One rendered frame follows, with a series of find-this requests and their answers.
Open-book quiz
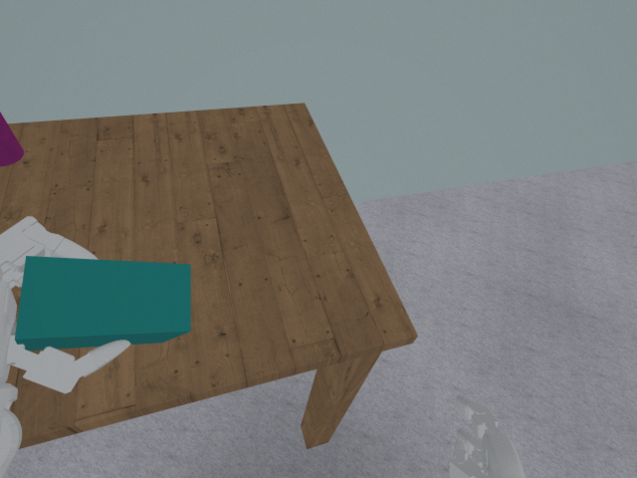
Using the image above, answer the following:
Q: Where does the sponge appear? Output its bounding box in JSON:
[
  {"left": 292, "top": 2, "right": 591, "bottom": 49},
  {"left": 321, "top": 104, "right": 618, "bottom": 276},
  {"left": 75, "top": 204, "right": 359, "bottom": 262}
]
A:
[{"left": 15, "top": 256, "right": 191, "bottom": 351}]

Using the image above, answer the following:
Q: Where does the left robot forearm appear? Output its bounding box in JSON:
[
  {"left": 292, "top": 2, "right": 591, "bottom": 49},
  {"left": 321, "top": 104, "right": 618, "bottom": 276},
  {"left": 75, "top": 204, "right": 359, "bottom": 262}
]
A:
[{"left": 0, "top": 383, "right": 22, "bottom": 478}]

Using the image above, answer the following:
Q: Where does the right robot hand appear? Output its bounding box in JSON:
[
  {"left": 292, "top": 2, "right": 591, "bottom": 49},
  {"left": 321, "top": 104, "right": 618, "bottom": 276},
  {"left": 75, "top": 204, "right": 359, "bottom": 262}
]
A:
[{"left": 449, "top": 395, "right": 526, "bottom": 478}]

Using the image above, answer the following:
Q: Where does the left robot hand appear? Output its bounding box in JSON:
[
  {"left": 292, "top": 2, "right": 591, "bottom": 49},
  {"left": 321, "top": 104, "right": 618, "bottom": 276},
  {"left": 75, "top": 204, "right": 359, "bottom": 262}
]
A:
[{"left": 0, "top": 216, "right": 131, "bottom": 394}]

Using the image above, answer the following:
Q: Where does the table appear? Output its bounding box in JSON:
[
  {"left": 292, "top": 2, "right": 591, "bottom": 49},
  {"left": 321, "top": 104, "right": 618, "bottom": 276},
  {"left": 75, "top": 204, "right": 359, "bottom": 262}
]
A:
[{"left": 0, "top": 103, "right": 418, "bottom": 449}]

